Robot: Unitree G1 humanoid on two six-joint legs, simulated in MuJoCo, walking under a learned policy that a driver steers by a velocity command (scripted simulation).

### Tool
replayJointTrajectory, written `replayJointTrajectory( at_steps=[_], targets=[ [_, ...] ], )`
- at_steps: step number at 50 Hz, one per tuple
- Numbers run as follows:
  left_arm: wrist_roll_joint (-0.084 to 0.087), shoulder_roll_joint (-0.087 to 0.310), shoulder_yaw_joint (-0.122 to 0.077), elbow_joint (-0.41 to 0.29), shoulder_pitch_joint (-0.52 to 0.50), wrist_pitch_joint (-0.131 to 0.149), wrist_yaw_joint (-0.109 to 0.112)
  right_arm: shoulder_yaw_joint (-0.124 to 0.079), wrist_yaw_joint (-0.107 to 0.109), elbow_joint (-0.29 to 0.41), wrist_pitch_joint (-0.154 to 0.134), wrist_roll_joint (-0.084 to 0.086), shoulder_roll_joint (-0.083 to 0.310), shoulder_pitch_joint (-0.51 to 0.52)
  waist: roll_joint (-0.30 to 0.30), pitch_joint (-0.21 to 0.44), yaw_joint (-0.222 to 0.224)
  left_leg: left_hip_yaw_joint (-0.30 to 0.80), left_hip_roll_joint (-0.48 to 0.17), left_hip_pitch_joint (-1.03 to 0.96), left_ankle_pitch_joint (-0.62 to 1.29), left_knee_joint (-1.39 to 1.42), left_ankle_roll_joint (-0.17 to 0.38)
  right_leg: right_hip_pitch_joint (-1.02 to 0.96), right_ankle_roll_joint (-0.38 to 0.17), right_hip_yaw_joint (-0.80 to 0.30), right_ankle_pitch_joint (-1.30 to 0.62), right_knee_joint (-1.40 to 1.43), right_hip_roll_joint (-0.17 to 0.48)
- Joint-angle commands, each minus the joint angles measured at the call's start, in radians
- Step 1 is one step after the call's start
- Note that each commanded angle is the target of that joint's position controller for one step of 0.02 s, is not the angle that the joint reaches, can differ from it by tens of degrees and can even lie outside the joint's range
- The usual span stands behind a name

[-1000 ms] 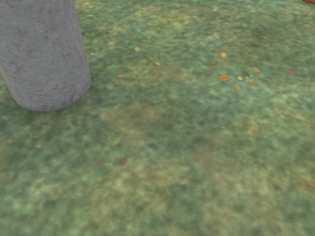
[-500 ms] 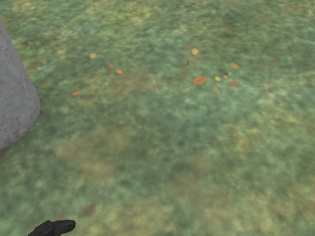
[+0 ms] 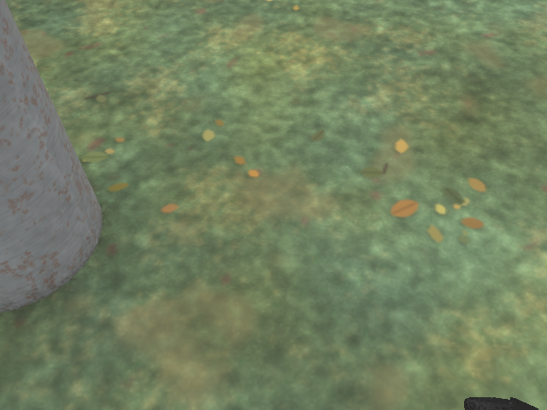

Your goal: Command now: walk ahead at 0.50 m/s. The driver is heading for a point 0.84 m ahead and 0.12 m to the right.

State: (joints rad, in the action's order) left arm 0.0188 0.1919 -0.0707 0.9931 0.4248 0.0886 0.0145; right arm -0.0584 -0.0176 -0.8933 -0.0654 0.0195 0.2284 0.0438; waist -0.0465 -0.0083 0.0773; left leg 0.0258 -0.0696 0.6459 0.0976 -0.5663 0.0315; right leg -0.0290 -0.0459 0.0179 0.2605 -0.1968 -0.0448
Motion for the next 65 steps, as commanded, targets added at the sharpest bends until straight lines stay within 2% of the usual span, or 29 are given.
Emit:
replayJointTrajectory(
  at_steps=[1,4,5,6,7,8,9,10,12,15,19,28,31,33,34,35,36,37,39,40,46,52,56,57,58,59,60,62,65],
  targets=[
    [0.001,0.156,-0.035,0.0,0.049,0.002,0.005,-0.002,-0.015,0.099,-0.023,0.007,0.048,0.172,0.124,-0.09,0.006,-0.023,0.008,0.06,-0.058,0.055,0.022,-0.036,-0.13,-0.123,-0.337,0.002,0.291],
    [0.001,0.181,-0.045,0.005,0.011,-0.008,0.01,-0.021,-0.021,0.084,-0.037,0.005,0.094,0.083,0.158,-0.024,-0.057,-0.07,0.06,-0.124,-0.157,0.094,0.068,-0.069,-0.105,-0.108,-0.659,-0.122,0.297],
    [0.001,0.18,-0.043,-0.002,-0.023,-0.011,0.014,-0.041,-0.016,0.044,-0.041,0.007,0.131,-0.05,0.164,0.052,-0.133,-0.09,0.092,-0.31,-0.136,0.102,0.09,-0.045,-0.083,-0.08,-0.818,-0.251,0.262],
    [-0.006,0.165,-0.035,-0.023,-0.064,-0.012,0.013,-0.065,-0.011,-0.017,-0.041,0.0,0.184,-0.256,0.141,0.171,-0.22,-0.025,0.036,-0.612,-0.098,0.062,0.134,0.11,-0.051,-0.046,-0.772,-0.479,0.214],
    [-0.018,0.076,-0.008,-0.043,0.024,0.0,0.003,-0.085,-0.002,-0.043,-0.035,-0.022,0.279,-0.427,-0.081,0.352,-0.216,0.356,-0.232,-1.046,-0.148,0.068,0.264,0.495,0.019,0.005,-0.314,-0.88,0.08],
    [0.001,0.053,0.005,-0.031,0.063,0.022,-0.006,-0.063,-0.006,-0.062,-0.023,-0.011,0.229,-0.453,-0.221,0.455,-0.2,0.703,-0.348,-1.133,-0.276,0.24,0.344,0.671,0.028,-0.109,0.294,-1.103,-0.014],
    [0.031,0.147,-0.023,-0.048,-0.02,0.037,-0.005,-0.041,-0.007,-0.047,-0.023,-0.007,0.163,-0.358,-0.15,0.304,-0.192,0.589,-0.298,-1.014,-0.345,0.269,0.286,0.772,0.006,-0.153,0.254,-1.184,0.054],
    [0.042,0.17,-0.028,-0.07,-0.104,0.041,0.001,-0.03,-0.006,-0.023,-0.025,-0.007,0.124,-0.261,-0.09,0.187,-0.17,0.433,-0.254,-0.856,-0.299,0.295,0.246,0.775,-0.007,-0.119,0.164,-1.163,0.108],
    [0.014,0.145,-0.041,-0.074,-0.142,0.026,0.019,-0.011,-0.01,-0.02,-0.036,-0.022,0.074,-0.173,-0.008,0.068,-0.104,0.259,-0.177,-0.603,-0.146,0.357,0.21,0.676,0.001,-0.098,0.038,-1.028,0.176],
    [0.005,0.081,-0.039,-0.075,-0.121,-0.001,0.017,-0.01,-0.008,-0.058,-0.035,-0.025,0.082,-0.23,-0.017,0.036,-0.068,0.191,-0.158,-0.501,-0.084,0.411,0.229,0.629,0.017,-0.081,-0.001,-0.943,0.195],
    [-0.012,0.094,-0.04,-0.132,-0.283,-0.01,0.013,-0.016,0.017,-0.081,-0.032,-0.019,0.129,-0.288,-0.006,-0.019,-0.091,0.112,-0.132,-0.507,-0.013,0.446,0.203,0.717,0.048,-0.06,-0.198,-0.696,0.192],
    [0.007,0.086,-0.006,-0.221,-0.571,0.005,-0.038,-0.025,0.028,-0.148,-0.016,-0.004,0.152,-0.457,-0.004,-0.091,-0.168,0.065,-0.167,-0.685,-0.016,0.396,0.167,0.71,0.017,-0.026,-0.312,-0.337,0.13],
    [0.008,0.121,-0.012,-0.225,-0.54,0.013,-0.05,-0.036,0.033,-0.152,-0.003,-0.003,0.175,-0.45,-0.028,-0.056,-0.125,0.063,-0.192,-0.748,0.185,0.3,0.144,0.61,-0.021,-0.005,-0.206,-0.291,0.095],
    [0.001,0.19,-0.048,-0.155,-0.31,0.015,-0.044,-0.033,0.032,-0.137,0.005,-0.002,0.167,-0.409,-0.033,0.089,-0.003,0.01,-0.129,-0.692,0.45,0.046,0.107,0.266,-0.071,0.04,-0.215,-0.267,0.038],
    [-0.013,0.256,-0.068,-0.108,-0.106,0.015,-0.036,-0.021,0.031,-0.11,0.003,-0.016,0.14,-0.394,0.033,0.235,0.068,-0.024,-0.075,-0.478,0.242,-0.237,0.074,-0.067,-0.135,-0.119,-0.269,-0.318,0.183],
    [-0.017,0.328,-0.081,-0.082,-0.007,0.011,-0.037,0.017,0.02,-0.103,-0.017,-0.016,0.02,-0.503,0.281,0.388,0.026,-0.048,0.109,-0.074,-0.381,-0.616,0.0,-0.427,-0.299,-0.578,-0.113,-0.236,0.428],
    [-0.011,0.236,-0.052,-0.084,-0.009,0.006,-0.035,0.003,0.013,-0.115,-0.042,0.001,0.085,-0.463,0.255,0.403,0.045,0.089,0.103,0.044,-0.661,-0.752,0.013,-0.426,-0.293,-0.717,-0.033,-0.137,0.437],
    [-0.006,0.196,-0.037,-0.102,-0.113,0.009,-0.032,-0.015,0.01,-0.081,-0.057,0.025,0.148,-0.366,0.216,0.246,0.029,0.083,0.047,0.118,-0.601,-0.784,0.029,-0.289,-0.245,-0.571,-0.044,-0.114,0.404],
    [-0.019,0.144,-0.018,-0.124,-0.252,0.016,-0.036,-0.023,0.023,-0.064,-0.055,0.015,0.138,-0.279,0.09,0.084,-0.033,0.04,-0.037,0.053,-0.455,-0.675,0.027,0.012,-0.202,-0.362,-0.193,-0.05,0.329],
    [-0.026,0.122,-0.01,-0.121,-0.272,0.022,-0.039,-0.029,0.027,-0.068,-0.041,0.005,0.123,-0.296,0.104,0.067,-0.069,0.048,-0.065,-0.013,-0.419,-0.624,0.027,0.097,-0.186,-0.304,-0.223,-0.019,0.299],
    [-0.034,0.17,-0.01,-0.077,-0.253,0.016,-0.016,-0.021,0.037,-0.044,0.0,-0.023,0.058,-0.249,0.112,0.029,-0.116,-0.001,-0.044,-0.113,-0.251,-0.31,-0.034,0.259,-0.176,-0.067,-0.741,-0.014,0.239],
    [-0.009,0.22,-0.022,-0.042,-0.183,-0.018,-0.001,-0.018,0.035,0.015,0.01,-0.019,0.093,-0.066,0.135,0.037,-0.057,0.003,0.037,-0.19,-0.111,-0.033,-0.043,0.207,-0.148,-0.108,-0.633,-0.095,0.221],
    [0.006,0.199,-0.024,-0.064,-0.216,-0.037,0.017,-0.043,0.039,-0.008,-0.003,-0.032,0.159,-0.162,0.121,0.076,-0.122,0.014,0.042,-0.367,-0.015,0.158,-0.005,0.2,-0.079,-0.191,-0.426,-0.274,0.179],
    [-0.009,0.154,-0.011,-0.087,-0.2,-0.035,0.018,-0.057,0.048,-0.012,-0.007,-0.049,0.222,-0.222,0.03,0.162,-0.121,0.111,-0.086,-0.555,0.3,0.134,0.042,0.295,-0.031,-0.145,-0.269,-0.433,0.1],
    [-0.02,0.08,0.004,-0.076,-0.077,-0.033,0.018,-0.063,0.059,-0.001,0.008,-0.052,0.265,-0.247,-0.195,0.251,-0.079,0.298,-0.313,-0.821,0.62,0.082,0.188,0.558,0.04,-0.052,0.321,-0.704,-0.034],
    [-0.002,0.132,-0.004,-0.08,-0.039,-0.04,0.02,-0.051,0.055,0.008,0.019,-0.04,0.219,-0.272,-0.227,0.343,-0.106,0.427,-0.399,-0.818,0.468,0.134,0.273,0.625,0.068,-0.08,0.496,-0.901,-0.026],
    [0.012,0.199,-0.027,-0.091,-0.098,-0.056,0.022,-0.038,0.055,0.029,0.024,-0.036,0.172,-0.228,-0.135,0.296,-0.102,0.384,-0.349,-0.748,0.247,0.177,0.254,0.665,0.074,-0.099,0.432,-0.996,0.023],
    [0.009,0.203,-0.041,-0.109,-0.162,-0.1,0.038,-0.026,0.061,0.056,0.033,-0.036,0.143,-0.117,-0.07,0.171,-0.078,0.255,-0.268,-0.563,-0.086,0.249,0.195,0.681,0.091,-0.086,0.289,-1.022,0.081],
    [0.001,0.167,-0.047,-0.137,-0.156,-0.132,0.043,-0.026,0.07,0.054,0.045,-0.051,0.144,-0.068,-0.108,0.097,-0.052,0.113,-0.211,-0.364,-0.226,0.331,0.187,0.573,0.099,-0.039,0.181,-0.983,0.087]
  ],
)
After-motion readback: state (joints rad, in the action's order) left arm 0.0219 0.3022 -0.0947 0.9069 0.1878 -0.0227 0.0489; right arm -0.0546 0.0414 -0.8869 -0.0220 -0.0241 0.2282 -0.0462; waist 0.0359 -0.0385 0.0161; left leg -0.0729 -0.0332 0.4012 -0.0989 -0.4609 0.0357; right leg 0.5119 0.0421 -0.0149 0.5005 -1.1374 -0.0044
